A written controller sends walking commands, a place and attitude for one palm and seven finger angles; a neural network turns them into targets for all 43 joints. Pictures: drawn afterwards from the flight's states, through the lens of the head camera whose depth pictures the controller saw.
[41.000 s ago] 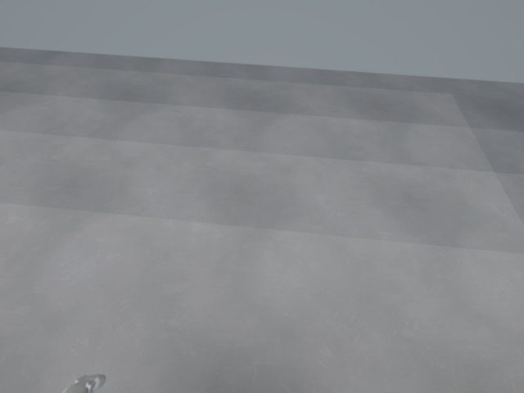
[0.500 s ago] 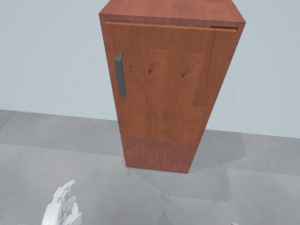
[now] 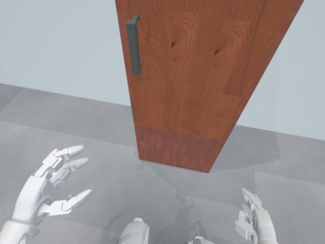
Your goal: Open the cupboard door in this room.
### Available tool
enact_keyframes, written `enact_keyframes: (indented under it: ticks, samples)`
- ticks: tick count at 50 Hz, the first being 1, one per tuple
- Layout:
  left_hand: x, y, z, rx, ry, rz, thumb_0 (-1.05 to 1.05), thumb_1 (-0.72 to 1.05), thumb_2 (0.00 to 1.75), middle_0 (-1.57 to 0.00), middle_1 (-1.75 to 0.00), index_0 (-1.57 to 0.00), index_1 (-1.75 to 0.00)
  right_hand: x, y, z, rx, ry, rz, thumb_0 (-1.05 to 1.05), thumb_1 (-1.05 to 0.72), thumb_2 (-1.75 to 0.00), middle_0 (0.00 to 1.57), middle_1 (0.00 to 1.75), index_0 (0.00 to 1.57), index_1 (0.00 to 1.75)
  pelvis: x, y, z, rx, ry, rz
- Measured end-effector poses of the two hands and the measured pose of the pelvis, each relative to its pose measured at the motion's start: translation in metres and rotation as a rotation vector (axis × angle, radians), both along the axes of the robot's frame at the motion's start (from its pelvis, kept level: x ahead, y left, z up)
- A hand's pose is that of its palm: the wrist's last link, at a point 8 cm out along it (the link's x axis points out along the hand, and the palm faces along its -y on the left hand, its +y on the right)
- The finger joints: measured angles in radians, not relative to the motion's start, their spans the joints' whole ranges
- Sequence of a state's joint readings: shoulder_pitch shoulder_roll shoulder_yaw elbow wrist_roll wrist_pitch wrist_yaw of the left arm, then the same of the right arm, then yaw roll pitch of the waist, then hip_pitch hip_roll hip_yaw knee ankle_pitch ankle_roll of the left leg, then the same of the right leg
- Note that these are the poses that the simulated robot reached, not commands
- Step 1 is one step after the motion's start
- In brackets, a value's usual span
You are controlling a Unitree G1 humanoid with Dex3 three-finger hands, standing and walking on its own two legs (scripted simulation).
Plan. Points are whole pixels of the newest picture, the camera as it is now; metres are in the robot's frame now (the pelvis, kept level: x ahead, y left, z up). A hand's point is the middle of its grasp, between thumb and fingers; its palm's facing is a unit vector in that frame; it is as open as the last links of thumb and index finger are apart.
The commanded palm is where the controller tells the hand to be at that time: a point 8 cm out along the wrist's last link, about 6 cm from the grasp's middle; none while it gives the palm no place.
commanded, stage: raise the hand with hooked fingers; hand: left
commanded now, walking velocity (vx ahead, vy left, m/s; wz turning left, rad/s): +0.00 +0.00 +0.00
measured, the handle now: (136, 46) +0.59 +0.14 +0.15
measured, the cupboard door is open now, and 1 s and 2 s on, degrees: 0 0 0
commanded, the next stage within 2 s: move the hooked fingers beside the handle in 1.44 s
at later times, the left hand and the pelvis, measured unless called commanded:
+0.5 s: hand (47, 159) +0.25 +0.26 +0.11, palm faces -0.08 -0.99 -0.06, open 13.0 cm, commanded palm +0.23 +0.32 +0.13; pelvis +0.01 +0.03 +0.03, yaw -1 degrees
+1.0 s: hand (23, 118) +0.30 +0.31 +0.16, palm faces -0.07 -1.00 -0.06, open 14.0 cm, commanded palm +0.27 +0.35 +0.17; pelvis +0.01 +0.04 +0.05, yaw -1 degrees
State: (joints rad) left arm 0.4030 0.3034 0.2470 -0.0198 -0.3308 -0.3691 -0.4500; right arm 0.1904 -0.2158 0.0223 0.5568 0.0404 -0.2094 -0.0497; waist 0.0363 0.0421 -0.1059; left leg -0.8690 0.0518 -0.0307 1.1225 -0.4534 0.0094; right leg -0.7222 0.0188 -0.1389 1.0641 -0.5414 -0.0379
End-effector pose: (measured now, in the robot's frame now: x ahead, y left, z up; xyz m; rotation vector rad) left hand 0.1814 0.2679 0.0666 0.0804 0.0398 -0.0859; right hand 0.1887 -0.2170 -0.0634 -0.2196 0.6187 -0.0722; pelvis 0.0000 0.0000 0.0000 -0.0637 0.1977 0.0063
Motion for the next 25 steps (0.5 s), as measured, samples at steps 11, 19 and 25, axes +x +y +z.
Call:
enact_keyframes:
  ticks: [11,19,25]
  samples:
    - [0.031,0.026,0.024,-0.016,0.01,0.014,0.0,0.07,0.55,-0.26,-0.83,-0.26,-0.83,-0.043,-0.018,0.012,-0.028,0.069,-0.108,0.02,-0.9,-0.9,0.2,0.3,0.2,0.3,0.01,0.009,0.02,0.016,-0.013,-0.028]
    - [0.042,0.036,0.032,-0.021,-0.007,-0.013,0.0,-0.12,0.47,-0.27,-0.95,-0.28,-0.95,-0.039,-0.023,0.033,-0.084,0.028,-0.106,0.02,-0.9,-0.9,0.2,0.3,0.2,0.3,0.01,0.02,0.027,0.011,-0.04,-0.026]
    - [0.053,0.05,0.046,-0.021,-0.036,0.002,-0.01,-0.26,0.41,-0.29,-1.04,-0.29,-1.04,-0.027,-0.006,0.046,-0.074,-0.016,-0.076,0.02,-0.9,-0.9,0.2,0.3,0.2,0.3,0.009,0.027,0.033,0.006,-0.066,-0.019]
